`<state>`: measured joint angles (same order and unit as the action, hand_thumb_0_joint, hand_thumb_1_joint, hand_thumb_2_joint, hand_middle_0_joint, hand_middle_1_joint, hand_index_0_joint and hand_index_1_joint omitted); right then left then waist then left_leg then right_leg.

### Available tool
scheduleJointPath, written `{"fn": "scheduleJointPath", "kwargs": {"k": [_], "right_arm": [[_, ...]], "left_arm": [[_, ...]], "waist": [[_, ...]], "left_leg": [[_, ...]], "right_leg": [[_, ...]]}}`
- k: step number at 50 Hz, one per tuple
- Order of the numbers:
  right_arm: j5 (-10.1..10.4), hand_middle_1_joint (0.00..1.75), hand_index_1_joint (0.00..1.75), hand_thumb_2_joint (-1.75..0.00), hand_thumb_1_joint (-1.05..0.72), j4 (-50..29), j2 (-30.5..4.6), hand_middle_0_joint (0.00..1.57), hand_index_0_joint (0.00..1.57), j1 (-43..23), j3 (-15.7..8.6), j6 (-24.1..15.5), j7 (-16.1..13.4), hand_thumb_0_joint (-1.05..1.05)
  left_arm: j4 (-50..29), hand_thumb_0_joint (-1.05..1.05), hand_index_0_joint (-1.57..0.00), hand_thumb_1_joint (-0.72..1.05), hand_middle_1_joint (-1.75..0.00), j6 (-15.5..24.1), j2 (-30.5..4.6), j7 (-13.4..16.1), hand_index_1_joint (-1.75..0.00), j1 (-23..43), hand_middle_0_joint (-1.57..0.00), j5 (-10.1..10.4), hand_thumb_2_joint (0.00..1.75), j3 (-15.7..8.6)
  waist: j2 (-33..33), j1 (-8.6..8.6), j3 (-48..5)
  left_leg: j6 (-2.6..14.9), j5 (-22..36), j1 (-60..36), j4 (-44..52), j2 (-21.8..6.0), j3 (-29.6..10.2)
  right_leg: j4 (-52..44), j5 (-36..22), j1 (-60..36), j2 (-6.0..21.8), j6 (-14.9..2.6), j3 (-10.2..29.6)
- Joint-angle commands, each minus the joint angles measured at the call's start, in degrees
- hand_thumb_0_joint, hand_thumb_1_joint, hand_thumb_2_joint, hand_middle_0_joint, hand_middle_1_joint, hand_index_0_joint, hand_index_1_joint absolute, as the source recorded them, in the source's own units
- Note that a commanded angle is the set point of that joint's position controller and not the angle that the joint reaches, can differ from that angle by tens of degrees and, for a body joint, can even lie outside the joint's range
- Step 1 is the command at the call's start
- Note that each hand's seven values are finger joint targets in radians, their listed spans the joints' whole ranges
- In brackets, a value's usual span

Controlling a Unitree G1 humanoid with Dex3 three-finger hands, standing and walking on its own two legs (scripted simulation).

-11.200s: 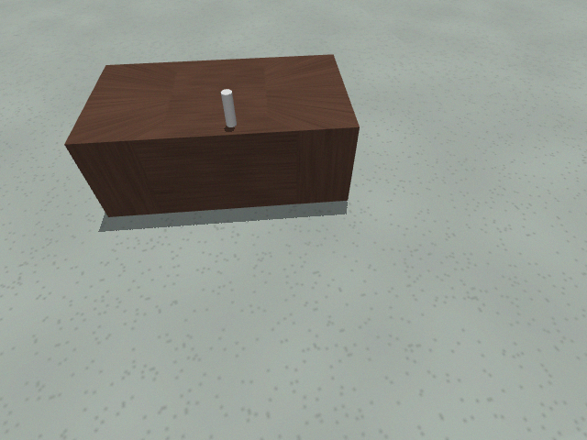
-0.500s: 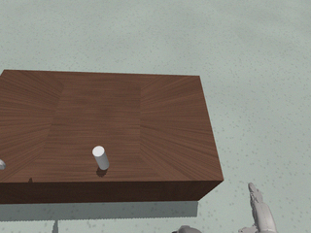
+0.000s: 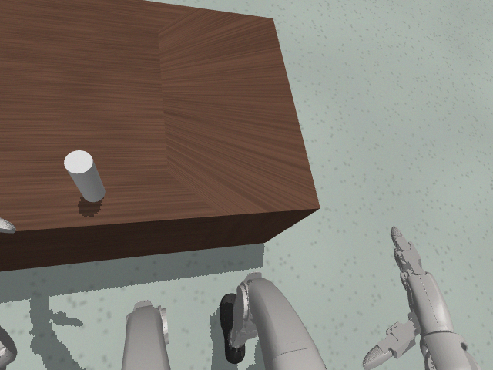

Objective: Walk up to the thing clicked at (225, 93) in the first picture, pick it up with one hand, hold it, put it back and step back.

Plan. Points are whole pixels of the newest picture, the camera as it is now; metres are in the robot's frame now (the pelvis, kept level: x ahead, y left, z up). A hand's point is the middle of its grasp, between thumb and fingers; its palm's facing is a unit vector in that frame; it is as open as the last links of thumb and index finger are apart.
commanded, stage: approach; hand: left
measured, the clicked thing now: (87, 178) +0.47 +0.20 -0.15
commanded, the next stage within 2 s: close in in 0.04 s
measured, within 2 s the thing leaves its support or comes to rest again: neither
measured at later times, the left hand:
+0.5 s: hand (64, 192) +0.45 +0.24 -0.16, palm faces +0.09 -0.99 +0.04, open 17.2 cm
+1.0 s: hand (90, 182) +0.46 +0.20 -0.16, palm faces +0.11 -0.99 +0.05, open 17.5 cm
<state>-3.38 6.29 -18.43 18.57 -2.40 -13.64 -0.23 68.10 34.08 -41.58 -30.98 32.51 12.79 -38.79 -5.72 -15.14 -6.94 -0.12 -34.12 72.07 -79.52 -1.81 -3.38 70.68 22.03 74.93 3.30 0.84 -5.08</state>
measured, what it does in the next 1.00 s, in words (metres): lowers itself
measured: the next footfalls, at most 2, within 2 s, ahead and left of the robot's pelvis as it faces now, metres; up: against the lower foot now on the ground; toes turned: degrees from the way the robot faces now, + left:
none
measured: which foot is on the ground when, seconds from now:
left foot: down 0.00-1.00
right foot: down 0.00-1.00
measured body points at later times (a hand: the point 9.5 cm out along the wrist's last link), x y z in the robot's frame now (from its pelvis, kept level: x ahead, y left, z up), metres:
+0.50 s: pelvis -0.03 +0.00 -0.09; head +0.17 +0.10 +0.29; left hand +0.44 +0.29 -0.16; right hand +0.15 -0.26 +0.05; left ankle +0.02 +0.11 -0.60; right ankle +0.10 -0.14 -0.60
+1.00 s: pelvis -0.02 +0.00 -0.09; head +0.19 +0.09 +0.31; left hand +0.45 +0.25 -0.16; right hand +0.16 -0.26 +0.02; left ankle +0.02 +0.11 -0.60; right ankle +0.10 -0.14 -0.60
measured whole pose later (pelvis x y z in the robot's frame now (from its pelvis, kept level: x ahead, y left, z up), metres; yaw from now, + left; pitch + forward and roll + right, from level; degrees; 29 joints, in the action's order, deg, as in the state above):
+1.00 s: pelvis -0.02 +0.00 -0.09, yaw +0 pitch +33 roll -5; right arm -2.2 -21.1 -19.2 28.7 -8.6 -8.2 4.8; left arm 60.6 37.8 -28.9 -7.8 35.9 4.1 -27.7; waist -4.4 -20.2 -9.0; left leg 0.5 -39.8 91.7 -98.5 -0.5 -3.5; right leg 89.7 26.8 95.4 4.5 1.2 -3.8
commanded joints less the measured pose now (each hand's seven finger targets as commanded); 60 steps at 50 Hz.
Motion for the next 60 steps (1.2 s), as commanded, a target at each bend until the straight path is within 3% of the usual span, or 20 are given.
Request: {"fn": "scheduleJointPath", "kwargs": {"k": [1,5,11,15,19,21,25,29,31,33,35,39,42,44,46,48,50,55,58,60], "right_arm": [[0.47,0.05,0.05,-0.04,0.55,-16.5,-13.72,0.05,0.05,2.09,-9.0,-3.29,-1.02,0.0],[0.92,0.05,0.05,-0.04,0.56,-25.22,-15.36,0.05,0.05,5.62,-13.0,-4.19,-0.57,0.0],[2.24,0.05,0.05,-0.04,0.56,-33.39,-15.06,0.05,0.05,9.77,-15.01,-5.97,0.48,0.0],[2.33,0.05,0.05,-0.04,0.57,-33.59,-14.99,0.05,0.05,12.31,-16.68,-5.87,1.27,0.0],[2.2,0.05,0.05,-0.04,0.57,-33.8,-15.52,0.05,0.05,12.87,-18.4,-4.53,1.68,0.0],[2.22,0.05,0.05,-0.04,0.57,-33.79,-14.41,0.05,0.05,13.62,-17.63,-3.86,1.83,0.0],[2.18,0.05,0.05,-0.04,0.57,-34.72,-13.57,0.05,0.05,13.07,-16.36,-2.39,2.23,0.0],[2.18,0.05,0.05,-0.04,0.57,-35.39,-11.94,0.05,0.05,12.79,-15.4,-1.32,2.41,0.0],[2.37,0.05,0.05,-0.04,0.56,-36.89,-12.32,0.05,0.05,11.63,-15.25,-1.05,2.32,0.0],[2.29,0.05,0.05,-0.04,0.56,-37.46,-11.15,0.05,0.05,12.62,-14.2,-0.46,2.46,0.0],[2.47,0.05,0.05,-0.04,0.55,-37.74,-11.56,0.05,0.05,13.52,-14.8,-0.03,2.44,0.0],[2.58,0.05,0.05,-0.05,0.55,-38.59,-12.47,0.05,0.05,14.66,-15.84,1.3,2.44,0.0],[2.64,0.05,0.05,-0.05,0.55,-39.88,-12.18,0.05,0.05,14.97,-15.66,1.9,2.75,0.0],[2.08,0.05,0.05,-0.05,0.54,-35.76,-10.88,0.05,0.05,16.49,-14.83,2.66,3.0,0.0],[2.27,0.05,0.05,-0.05,0.54,-35.12,-10.58,0.05,0.05,15.84,-14.86,3.02,3.3,0.0],[1.72,0.05,0.05,-0.06,0.54,-34.75,-9.93,0.05,0.05,15.18,-14.0,3.48,3.62,0.0],[1.73,0.05,0.05,-0.06,0.54,-34.33,-10.2,0.05,0.05,14.69,-13.97,3.77,3.87,0.0],[1.2,0.05,0.05,-0.05,0.54,-37.56,-10.29,0.05,0.05,13.43,-13.28,5.08,4.34,0.0],[1.24,0.05,0.05,-0.05,0.52,-37.55,-10.04,0.05,0.05,13.93,-13.35,5.99,4.41,0.0],[1.24,0.05,0.05,-0.05,0.52,-38.95,-10.54,0.05,0.05,14.89,-13.35,6.31,4.48,0.0]], "left_arm": [[-8.82,0.0,-0.05,-0.52,-0.06,4.76,-18.23,2.79,-0.07,17.23,-0.06,-1.07,0.05,-1.18],[-6.63,0.0,-0.05,-0.49,-0.06,6.61,-17.59,5.44,-0.06,15.05,-0.04,-2.68,0.05,-1.61],[-10.72,0.0,-0.05,-0.5,-0.05,9.34,-17.36,7.68,-0.03,16.68,-0.03,-2.93,0.04,-2.28],[-14.05,0.0,-0.05,-0.49,-0.05,9.81,-14.83,9.88,-0.03,19.58,-0.03,-4.35,0.05,0.21],[-19.02,0.0,-0.05,-0.44,-0.02,8.57,-15.56,12.07,-0.01,20.72,-0.04,-6.15,0.03,1.93],[-17.54,0.0,-0.06,-0.42,-0.02,6.81,-10.57,12.4,0.0,21.17,-0.04,-6.75,0.02,5.43],[-18.45,0.0,-0.06,-0.42,-0.01,5.12,-9.45,15.44,0.0,19.15,-0.03,-6.56,0.01,4.45],[-15.24,0.0,-0.07,-0.46,-0.02,4.55,-3.77,17.93,0.0,18.53,-0.04,-6.6,0.01,6.77],[-16.48,0.0,-0.07,-0.48,-0.02,5.16,-5.05,19.28,0.0,18.66,-0.04,-6.75,0.01,5.79],[-15.1,0.0,-0.07,-0.5,-0.02,5.52,-2.14,19.99,0.0,19.54,-0.04,-6.7,0.01,7.48],[-15.85,0.0,-0.08,-0.55,-0.02,6.15,-3.79,21.06,0.0,19.71,-0.05,-7.28,0.0,6.77],[-13.38,0.0,-0.08,-0.58,-0.02,6.58,-0.53,21.65,0.0,18.68,-0.05,-8.0,0.0,8.38],[-18.89,0.0,-0.07,-0.55,-0.01,7.43,-1.76,21.95,0.0,21.3,-0.05,-8.25,0.0,8.75],[-17.78,0.0,-0.07,-0.53,0.0,7.35,2.1,21.87,0.0,22.2,-0.05,-8.3,0.0,11.19],[-19.6,0.0,-0.07,-0.53,0.0,7.77,0.64,22.58,0.0,21.2,-0.05,-8.53,0.0,10.12],[-17.85,0.0,-0.08,-0.53,0.0,7.6,5.02,23.23,0.0,20.09,-0.09,-8.49,0.0,12.11],[-19.32,0.0,-0.07,-0.53,0.0,8.0,3.67,24.22,0.0,18.9,-0.08,-8.8,0.0,11.27],[-19.93,0.0,-0.38,-0.47,-0.22,9.47,2.03,27.25,-0.2,19.82,-0.36,-10.06,0.08,10.12],[-18.34,0.0,-0.49,-0.42,-0.31,9.69,4.88,27.58,-0.29,19.5,-0.47,-10.05,0.15,11.73],[-20.72,0.0,-0.57,-0.37,-0.37,9.55,3.22,27.65,-0.34,18.69,-0.55,-10.38,0.18,11.19]], "waist": [[22.64,1.22,-28.58],[20.39,-1.27,-30.21],[21.15,-3.56,-33.43],[27.34,-4.38,-34.55],[33.4,-3.09,-36.59],[33.19,-4.39,-32.99],[29.14,-2.72,-29.55],[22.38,-4.14,-27.54],[19.22,-3.21,-28.4],[16.94,-4.28,-29.41],[16.49,-3.87,-30.89],[17.86,-4.28,-33.38],[20.59,-3.57,-36.4],[23.26,-4.12,-34.19],[23.55,-3.28,-33.71],[23.29,-3.54,-32.79],[24.74,-2.66,-33.41],[21.53,-3.29,-35.34],[21.74,-4.04,-34.43],[22.42,-3.26,-37.54]], "left_leg": [[-1.97,14.35,-13.45,8.35,1.57,-1.23],[-1.3,10.28,-7.47,4.78,2.0,-0.94],[-0.6,9.65,-3.78,-0.47,2.67,-0.6],[-1.45,11.05,-7.41,-2.06,2.45,-1.19],[-2.15,12.32,-10.65,-2.5,2.28,-0.92],[-2.09,8.7,-9.19,-1.98,2.2,-1.09],[-1.1,2.51,-4.03,-1.13,2.5,-1.11],[0.01,2.81,2.59,-2.75,3.03,-0.38],[0.51,2.23,4.39,-2.96,3.05,-0.33],[0.99,2.38,6.61,-3.59,3.28,-0.12],[1.04,3.29,6.83,-3.94,3.37,0.24],[0.18,8.37,1.95,-3.19,3.29,-0.45],[-0.23,10.36,-1.36,-3.12,3.3,-0.25],[-0.79,11.33,-3.35,-2.93,3.16,-0.57],[-0.67,11.52,-3.18,-3.35,3.2,-0.19],[-0.92,12.14,-2.98,-2.89,3.14,-0.44],[-1.26,15.32,-5.37,-2.92,2.86,-0.97],[-0.65,15.38,-0.73,-3.88,2.93,-0.37],[-0.91,15.03,-2.14,-2.93,2.69,-1.01],[-1.09,17.16,-4.31,-2.65,2.67,-0.93]], "right_leg": [[1.3,-4.0,-9.8,-2.87,-3.82,1.29],[4.53,-2.18,-9.26,-2.96,-3.54,1.36],[9.32,-2.46,-5.86,-2.78,-3.29,1.74],[12.34,-3.27,-0.27,-2.73,-3.74,1.23],[13.68,-3.14,1.25,-2.71,-4.11,1.8],[13.14,-0.91,3.57,-2.54,-4.02,1.67],[12.18,3.28,2.48,-2.34,-3.35,1.63],[11.19,3.01,-0.37,-2.21,-2.79,2.18],[11.0,3.57,-1.96,-2.17,-2.51,2.53],[10.66,3.1,-3.69,-2.15,-2.27,3.02],[10.86,2.28,-5.21,-2.13,-2.17,3.54],[12.35,-2.27,-3.39,-2.53,-2.97,1.99],[12.5,-3.89,-4.28,-2.5,-3.13,2.09],[12.71,-3.91,-1.16,-2.59,-3.38,1.72],[12.79,-4.0,-1.12,-2.6,-3.33,1.87],[12.72,-4.17,-1.14,-2.67,-3.44,1.52],[13.44,-5.55,0.08,-2.78,-3.6,1.02],[13.59,-7.38,-4.9,-2.85,-3.28,1.72],[13.37,-6.47,-2.89,-2.99,-3.41,1.35],[13.25,-8.13,-5.55,-2.97,-3.42,1.34]]}}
